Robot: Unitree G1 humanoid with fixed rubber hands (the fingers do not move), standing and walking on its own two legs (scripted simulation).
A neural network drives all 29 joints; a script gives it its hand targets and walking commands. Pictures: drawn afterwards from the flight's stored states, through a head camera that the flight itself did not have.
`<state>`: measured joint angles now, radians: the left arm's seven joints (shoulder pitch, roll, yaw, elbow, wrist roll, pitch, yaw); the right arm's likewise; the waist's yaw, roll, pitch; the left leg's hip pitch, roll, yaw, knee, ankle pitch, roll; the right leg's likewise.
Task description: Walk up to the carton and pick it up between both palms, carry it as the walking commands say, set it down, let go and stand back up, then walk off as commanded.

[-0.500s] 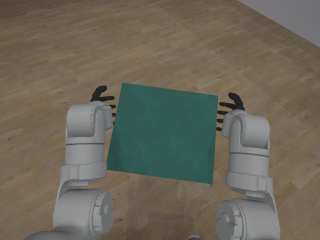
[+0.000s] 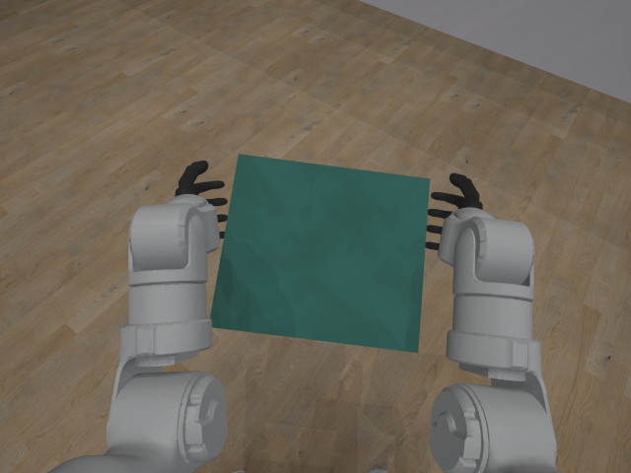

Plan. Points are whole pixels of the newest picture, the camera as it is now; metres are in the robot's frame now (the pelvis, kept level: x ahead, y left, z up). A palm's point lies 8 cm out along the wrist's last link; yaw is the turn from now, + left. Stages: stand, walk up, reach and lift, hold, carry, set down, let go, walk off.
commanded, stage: carry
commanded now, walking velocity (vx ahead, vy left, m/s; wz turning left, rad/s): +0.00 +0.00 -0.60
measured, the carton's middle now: (321, 257) +0.40 +0.03 +0.00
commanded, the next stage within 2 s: none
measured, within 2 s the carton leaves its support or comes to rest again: neither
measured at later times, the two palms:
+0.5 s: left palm (287, 244) +0.35 +0.07 +0.11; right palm (599, 339) +0.27 -0.23 +0.12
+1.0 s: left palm (440, 342) +0.26 -0.09 +0.10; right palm out of the picture +0.07 -0.34 +0.12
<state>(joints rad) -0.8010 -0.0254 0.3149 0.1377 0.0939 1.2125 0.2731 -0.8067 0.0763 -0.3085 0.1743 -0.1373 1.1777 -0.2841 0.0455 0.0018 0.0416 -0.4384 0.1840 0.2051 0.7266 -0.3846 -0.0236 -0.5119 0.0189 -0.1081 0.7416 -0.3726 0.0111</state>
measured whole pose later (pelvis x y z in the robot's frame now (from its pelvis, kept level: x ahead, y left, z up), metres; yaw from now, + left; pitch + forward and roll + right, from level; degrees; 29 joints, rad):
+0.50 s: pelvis -0.06 +0.01 +0.01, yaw -18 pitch +5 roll -3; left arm -0.82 -0.01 0.30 0.23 0.10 1.23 0.29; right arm -0.84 0.04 -0.31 0.29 -0.11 1.19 -0.30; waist 0.04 -0.02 0.03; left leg -0.41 0.15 0.20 0.66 -0.33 0.01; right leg -0.59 0.02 -0.08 0.97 -0.47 0.01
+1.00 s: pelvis -0.15 +0.02 +0.00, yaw -37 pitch +4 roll -1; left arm -0.89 -0.04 0.35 0.33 0.13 1.21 0.28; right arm -0.93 0.04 -0.37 0.42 -0.07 1.20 -0.46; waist -0.01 -0.03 0.05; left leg -0.42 0.14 0.21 0.68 -0.32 0.01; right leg -0.57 0.02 -0.06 0.94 -0.49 -0.02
